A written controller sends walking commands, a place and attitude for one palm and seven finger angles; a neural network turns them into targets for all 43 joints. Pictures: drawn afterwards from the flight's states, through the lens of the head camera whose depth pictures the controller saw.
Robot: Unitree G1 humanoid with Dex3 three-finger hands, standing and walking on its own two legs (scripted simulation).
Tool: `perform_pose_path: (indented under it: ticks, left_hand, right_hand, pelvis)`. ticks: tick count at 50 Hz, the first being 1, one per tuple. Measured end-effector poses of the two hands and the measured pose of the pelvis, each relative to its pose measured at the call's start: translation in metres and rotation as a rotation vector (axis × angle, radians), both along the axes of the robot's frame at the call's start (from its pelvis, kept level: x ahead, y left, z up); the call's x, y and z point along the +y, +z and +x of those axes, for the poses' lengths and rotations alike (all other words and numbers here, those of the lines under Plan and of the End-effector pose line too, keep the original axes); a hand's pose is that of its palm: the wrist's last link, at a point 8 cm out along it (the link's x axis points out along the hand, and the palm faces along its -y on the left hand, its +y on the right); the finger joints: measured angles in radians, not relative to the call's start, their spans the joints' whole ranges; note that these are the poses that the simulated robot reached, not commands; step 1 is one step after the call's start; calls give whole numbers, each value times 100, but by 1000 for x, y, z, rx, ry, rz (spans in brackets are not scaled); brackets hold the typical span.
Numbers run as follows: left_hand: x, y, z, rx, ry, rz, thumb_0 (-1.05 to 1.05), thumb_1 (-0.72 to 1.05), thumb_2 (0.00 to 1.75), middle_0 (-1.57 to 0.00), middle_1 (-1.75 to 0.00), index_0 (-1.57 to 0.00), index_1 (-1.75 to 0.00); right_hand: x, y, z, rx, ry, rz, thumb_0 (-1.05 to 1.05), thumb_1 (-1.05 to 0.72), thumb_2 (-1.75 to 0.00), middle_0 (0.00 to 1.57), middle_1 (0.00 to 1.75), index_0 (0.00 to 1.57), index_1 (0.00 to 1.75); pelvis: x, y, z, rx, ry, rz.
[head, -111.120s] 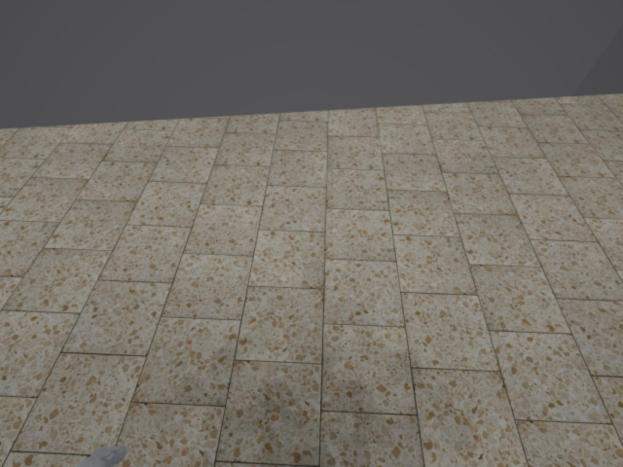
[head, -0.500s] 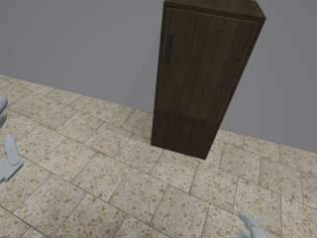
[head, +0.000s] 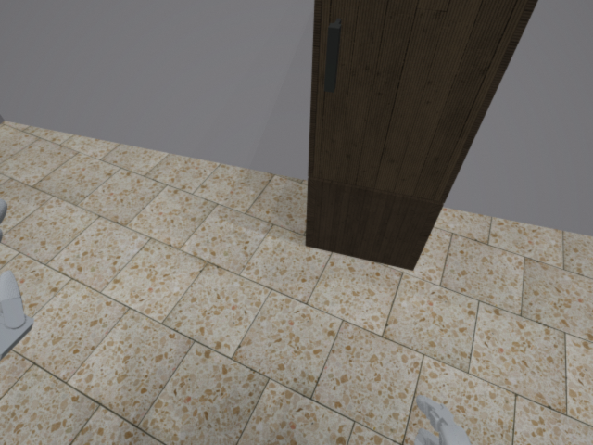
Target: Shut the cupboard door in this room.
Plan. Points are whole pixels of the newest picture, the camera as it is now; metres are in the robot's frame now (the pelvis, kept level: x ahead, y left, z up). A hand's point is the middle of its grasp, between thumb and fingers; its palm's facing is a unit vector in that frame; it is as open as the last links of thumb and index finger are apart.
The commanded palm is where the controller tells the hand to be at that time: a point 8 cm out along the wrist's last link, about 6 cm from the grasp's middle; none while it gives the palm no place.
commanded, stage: stop stepping back and stand still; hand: left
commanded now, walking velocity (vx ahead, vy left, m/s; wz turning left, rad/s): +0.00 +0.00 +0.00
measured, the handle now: (334, 55) +0.93 -0.05 +0.08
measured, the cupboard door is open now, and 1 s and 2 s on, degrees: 0 0 0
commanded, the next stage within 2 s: let the arm hang, fingers relaxed in 0.48 s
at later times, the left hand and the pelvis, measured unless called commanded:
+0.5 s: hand (65, 304) +0.22 +0.24 +0.16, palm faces +0.42 -0.78 -0.46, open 7.4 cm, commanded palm +0.16 +0.28 +0.18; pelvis +0.02 -0.02 +0.00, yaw +0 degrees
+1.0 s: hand out of the picture -0.01 +0.19 -0.18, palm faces +0.06 -0.98 -0.19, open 6.9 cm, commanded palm none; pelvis -0.01 +0.01 +0.00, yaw +2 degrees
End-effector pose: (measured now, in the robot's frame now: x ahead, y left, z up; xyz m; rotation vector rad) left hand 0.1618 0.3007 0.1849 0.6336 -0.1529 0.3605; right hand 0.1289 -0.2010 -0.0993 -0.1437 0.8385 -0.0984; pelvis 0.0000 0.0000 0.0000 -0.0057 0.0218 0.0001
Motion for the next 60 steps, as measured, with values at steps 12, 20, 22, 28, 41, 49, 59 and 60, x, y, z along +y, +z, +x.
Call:
perform_pose_path:
  ticks: [12, 20, 22, 28, 41, 49, 59, 60]
  left_hand:
    - [-26, -3, 17, -81, 17, -70, 1, 88, 89, -21, -30, -21, -30]
    - [-26, -8, 24, -75, 19, -78, 1, 89, 89, -21, -30, -21, -30]
    - [-25, -9, 23, -69, 16, -80, 1, 89, 89, -21, -30, -21, -30]
    - [-20, -10, 16, -58, 13, -84, 1, 89, 89, -21, -30, -21, -30]
    - [-56, -291, -56, 1092, 122, -531, 1, 91, 90, -20, -30, -19, -30]
    - [-60, -331, -163, 1377, 306, -677, -3, 100, 89, -21, -30, -20, -30]
    - [-51, -321, -237, 1588, 416, -660, 0, 93, 89, -20, -30, -20, -30]
    - [-51, -320, -239, 1592, 417, -661, 0, 93, 89, -20, -30, -20, -30]
  right_hand:
    - [-63, 18, 48, -106, -60, -87, 2, -91, -90, 20, 30, 20, 30]
    - [-75, 24, 49, -106, -79, -112, 2, -91, -90, 20, 30, 20, 30]
    - [-72, 23, 46, -94, -76, -110, 2, -91, -90, 20, 30, 20, 30]
    - [-55, 17, 35, -62, -60, -89, 2, -91, -90, 20, 30, 20, 30]
    - [-34, -30, -28, 208, 36, -49, 1, -91, -90, 20, 30, 20, 30]
    - [-24, -34, -121, 535, -21, -71, 1, -91, -90, 20, 30, 20, 30]
    - [2, -43, -172, 652, -100, -7, 1, -91, -90, 20, 30, 20, 30]
    - [5, -43, -173, 652, -102, 0, 1, -91, -90, 20, 30, 20, 30]
  pelvis:
    - [-19, -5, 21, -5, 1, 7]
    - [-23, -5, 26, -4, 3, 6]
    - [-22, -4, 26, -5, 2, 6]
    - [-16, -3, 21, -7, 1, 0]
    - [7, -9, -5, -24, 31, 4]
    - [9, 0, -8, -29, 41, -10]
    - [23, 4, -8, -40, 18, -6]
    - [24, 4, -8, -41, 16, -5]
